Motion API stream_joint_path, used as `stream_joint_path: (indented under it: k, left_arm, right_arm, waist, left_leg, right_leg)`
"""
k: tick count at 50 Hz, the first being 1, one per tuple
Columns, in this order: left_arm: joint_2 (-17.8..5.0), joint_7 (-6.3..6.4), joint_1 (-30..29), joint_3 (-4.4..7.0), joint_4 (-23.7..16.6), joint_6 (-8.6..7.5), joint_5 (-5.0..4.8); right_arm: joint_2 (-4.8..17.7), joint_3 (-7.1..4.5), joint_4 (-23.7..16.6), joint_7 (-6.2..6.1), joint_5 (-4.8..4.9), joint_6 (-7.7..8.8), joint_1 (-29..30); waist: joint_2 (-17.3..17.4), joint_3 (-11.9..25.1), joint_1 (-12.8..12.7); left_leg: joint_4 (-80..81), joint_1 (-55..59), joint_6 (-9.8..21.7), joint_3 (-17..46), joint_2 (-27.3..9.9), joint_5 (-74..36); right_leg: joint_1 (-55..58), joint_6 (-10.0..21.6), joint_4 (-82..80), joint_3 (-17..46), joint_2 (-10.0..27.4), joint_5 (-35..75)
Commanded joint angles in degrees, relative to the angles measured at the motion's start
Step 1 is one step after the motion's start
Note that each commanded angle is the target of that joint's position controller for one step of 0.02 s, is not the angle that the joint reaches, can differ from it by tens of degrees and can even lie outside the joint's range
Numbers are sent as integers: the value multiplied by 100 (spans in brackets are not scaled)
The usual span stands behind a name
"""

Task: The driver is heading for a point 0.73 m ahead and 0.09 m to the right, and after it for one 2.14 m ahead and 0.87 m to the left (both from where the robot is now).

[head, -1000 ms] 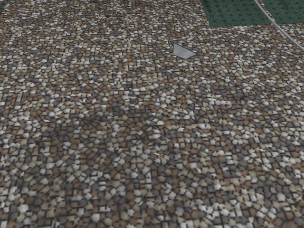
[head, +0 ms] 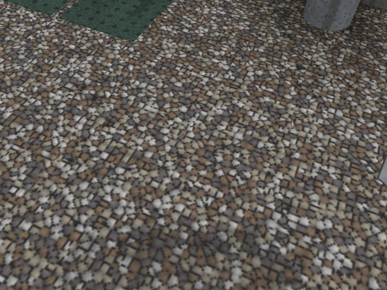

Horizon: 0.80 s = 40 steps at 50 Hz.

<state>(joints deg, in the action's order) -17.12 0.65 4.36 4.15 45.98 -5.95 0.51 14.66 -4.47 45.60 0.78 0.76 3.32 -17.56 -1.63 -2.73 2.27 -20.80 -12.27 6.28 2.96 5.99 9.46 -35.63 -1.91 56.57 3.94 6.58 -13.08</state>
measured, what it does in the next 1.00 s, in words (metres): walks ahead: right foot, then left foot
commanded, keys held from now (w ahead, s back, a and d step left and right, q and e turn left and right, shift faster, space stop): w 0.72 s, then w+e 0.06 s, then e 0.10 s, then q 0.12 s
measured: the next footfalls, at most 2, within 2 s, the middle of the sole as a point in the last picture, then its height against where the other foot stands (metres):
right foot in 0.28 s outside the picture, level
left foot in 0.80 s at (150, 243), level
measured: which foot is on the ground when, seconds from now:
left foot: down 0.00-0.30, up 0.32-0.78, down 0.80-1.00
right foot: up 0.00-0.26, down 0.28-0.82, up 0.84-1.00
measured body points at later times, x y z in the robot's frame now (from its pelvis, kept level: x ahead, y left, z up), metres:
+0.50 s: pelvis +0.30 -0.06 +0.00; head +0.32 -0.06 +0.45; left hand +0.33 +0.22 -0.12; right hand +0.45 -0.32 -0.12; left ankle +0.31 +0.10 -0.67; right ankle +0.31 -0.14 -0.75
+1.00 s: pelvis +0.55 +0.03 +0.00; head +0.59 +0.05 +0.44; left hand +0.63 +0.31 -0.14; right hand +0.68 -0.23 -0.11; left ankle +0.59 +0.12 -0.75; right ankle +0.56 -0.13 -0.68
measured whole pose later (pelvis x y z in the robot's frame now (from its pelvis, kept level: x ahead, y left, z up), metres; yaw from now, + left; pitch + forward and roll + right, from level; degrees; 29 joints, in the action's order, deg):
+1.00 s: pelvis +0.55 +0.03 +0.00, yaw +3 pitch +2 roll +0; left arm -17.7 1.1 12.7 3.3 48.8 -1.7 -0.2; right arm 14.4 -2.9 46.0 1.4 -1.0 4.6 -10.9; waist -2.4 -2.6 0.5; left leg -22.9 -16.4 2.8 -4.3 0.8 8.4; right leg -30.1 -2.2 58.0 2.1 3.6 -22.7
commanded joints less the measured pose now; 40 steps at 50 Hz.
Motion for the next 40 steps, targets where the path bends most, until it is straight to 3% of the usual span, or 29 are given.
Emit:
stream_joint_path:
  k: [1, 3, 5, 9, 11, 12, 13, 14, 15, 16, 17, 18, 19, 20, 21, 24, 27, 30, 33, 35, 37, 38, 39, 40]
  left_arm:
    - [-304, 0, -209, 64, -369, 2, 30]
    - [-192, -69, -515, 1, -431, -34, -9]
    - [-167, -141, -812, -37, -521, -79, -52]
    - [-383, -249, -1096, -16, -696, -162, -73]
    - [-480, -276, -923, 7, -692, -197, -78]
    - [-566, -271, -620, 47, -626, -213, -76]
    - [-716, -249, 13, 134, -441, -228, -52]
    - [-943, -225, 936, 207, -273, -235, 24]
    - [-1408, -207, 1776, 336, -139, -200, 78]
    - [-1122, -265, 2028, 282, 86, -143, -80]
    - [-727, -259, 1668, 160, 8, -117, -188]
    - [-552, -231, 1238, 95, -97, -62, -130]
    - [-443, -237, 939, 36, -126, -35, -62]
    - [-335, -236, 789, -11, -150, -51, -4]
    - [-331, -238, 752, -25, -136, -59, 20]
    - [-528, -210, 891, 17, -15, -99, -47]
    - [-688, -144, 1077, 58, 84, -48, -88]
    - [-747, -110, 1392, 58, 213, 6, -148]
    - [-776, -103, 1765, 56, 384, 82, -177]
    - [-810, -85, 1876, 68, 465, 159, -182]
    - [-883, -55, 1880, 96, 506, 227, -191]
    - [-944, -43, 1794, 107, 497, 254, -195]
    - [-904, -36, 1688, 79, 467, 275, -188]
    - [-698, -27, 1592, -15, 309, 259, -92]
  right_arm:
    - [1002, -237, -415, -143, 23, 97, 114]
    - [925, -206, -359, -168, 21, 78, -15]
    - [907, -188, -234, -161, 17, 87, -237]
    - [916, -178, -32, -173, 20, 45, -560]
    - [985, -201, 10, -204, 2, -8, -579]
    - [1018, -207, -8, -210, -1, -32, -490]
    - [968, -177, -49, -204, -9, -52, -368]
    - [811, -91, -165, -184, -56, -50, -253]
    - [420, 32, -203, -167, -53, 22, -933]
    - [430, 71, -140, -146, 64, 97, -1126]
    - [932, -36, -221, -127, 151, 142, -559]
    - [963, -33, -365, -114, 143, 168, -4]
    - [880, -31, -436, -107, 52, 176, 280]
    - [839, -63, -429, -111, -21, 157, 272]
    - [727, -53, -398, -104, -20, 130, 143]
    - [492, 11, -441, -120, -48, 76, 206]
    - [395, 70, -605, -105, -75, 104, 775]
    - [283, 129, -739, -41, -40, 156, 1374]
    - [311, 143, -907, 43, 18, 188, 1872]
    - [379, 132, -1022, 111, 32, 219, 2079]
    - [513, 87, -1044, 152, 21, 251, 1983]
    - [646, 20, -975, 144, 6, 269, 1641]
    - [876, -106, -750, 107, -14, 280, 853]
    - [1253, -224, -554, 43, -146, 287, -131]
  waist:
    - [431, 321, -121]
    - [596, 260, 53]
    - [658, 165, 223]
    - [675, 19, 310]
    - [791, 29, 188]
    - [861, 161, 7]
    - [804, 555, -329]
    - [614, 1351, -746]
    - [-610, 2295, -703]
    - [-1574, 2464, -707]
    - [-824, 1476, -790]
    - [-333, 849, -717]
    - [-54, 350, -548]
    - [-112, 253, -381]
    - [-232, 261, -273]
    - [-292, 250, -208]
    - [-181, 196, -351]
    - [-172, 111, -577]
    - [-184, -23, -749]
    - [-218, -81, -732]
    - [-291, 2, -568]
    - [-352, 199, -320]
    - [-286, 676, 112]
    - [-40, 1487, 520]
  left_leg:
    - [867, 95, 858, 1133, -1268, -1341]
    - [867, -7, 672, 906, -1124, -994]
    - [908, -18, 605, 962, -1209, -674]
    - [445, 942, 590, 1348, -1634, -955]
    - [190, 1321, 516, 1484, -1802, -1582]
    - [-104, 1392, 444, 1439, -1756, -2355]
    - [-776, 1337, 329, 1231, -1493, -3240]
    - [-2010, 671, 159, 997, -1200, -2959]
    - [-4105, -1233, -278, 543, -380, -823]
    - [-5209, -2558, -428, 639, -13, 2312]
    - [-5604, -3170, -370, 809, -401, 2080]
    - [-5471, -3196, -333, 547, -702, 1564]
    - [-5058, -3064, -348, 363, -926, 1193]
    - [-4676, -2777, -358, 349, -1123, 926]
    - [-4479, -2503, -387, 302, -1202, 801]
    - [-3828, -2521, -547, 110, -1312, 487]
    - [-2712, -2607, -659, -18, -1314, -480]
    - [-1637, -2244, -664, -211, -1115, -1354]
    - [-1152, -2270, -613, -244, -996, -1467]
    - [-928, -2388, -496, -221, -944, -1126]
    - [-736, -2049, -352, -229, -851, -695]
    - [-624, -1473, -260, -324, -708, -536]
    - [-468, -313, -100, -415, -610, -674]
    - [-831, 1449, 213, 200, -1307, -1433]
  right_leg:
    - [-43, -162, -1122, -107, -155, 1051]
    - [271, -135, -1975, -190, -296, 1815]
    - [525, -76, -2386, -248, -382, 2272]
    - [155, 191, -2834, -174, -414, 1742]
    - [266, 362, -2930, -230, -467, 1206]
    - [670, 479, -3016, -352, -581, 988]
    - [1565, 652, -3171, -487, -706, 1131]
    - [3110, 998, -2871, 27, -160, 1370]
    - [5345, 1815, -2876, 2096, 1084, 922]
    - [5927, 2201, -3805, 3942, 1658, -351]
    - [5256, 1895, -3994, 3510, 1481, -1250]
    - [4412, 1661, -4117, 2702, 1241, -1114]
    - [3587, 1583, -4322, 2139, 990, -535]
    - [3157, 1504, -4443, 1778, 802, -35]
    - [2898, 1479, -4562, 1524, 667, 320]
    - [2680, 1591, -4814, 945, 585, 1261]
    - [2754, 1491, -4908, 437, 434, 1787]
    - [2773, 1316, -4909, 59, 255, 1772]
    - [3209, 1305, -4775, 128, 463, 1690]
    - [3649, 1252, -4565, 208, 670, 1908]
    - [3896, 1152, -4220, 306, 791, 2462]
    - [3880, 1085, -3813, 289, 735, 3237]
    - [3624, 949, -2970, 125, 481, 3792]
    - [2631, 711, -1539, -47, 138, 3009]
Velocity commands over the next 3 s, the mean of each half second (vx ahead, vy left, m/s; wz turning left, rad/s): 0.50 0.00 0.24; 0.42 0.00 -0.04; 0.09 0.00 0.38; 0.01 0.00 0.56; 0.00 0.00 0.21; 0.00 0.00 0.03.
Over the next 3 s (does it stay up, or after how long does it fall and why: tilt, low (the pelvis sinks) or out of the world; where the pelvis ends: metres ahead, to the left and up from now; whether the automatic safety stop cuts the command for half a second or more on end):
stays up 0.62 0.07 -0.01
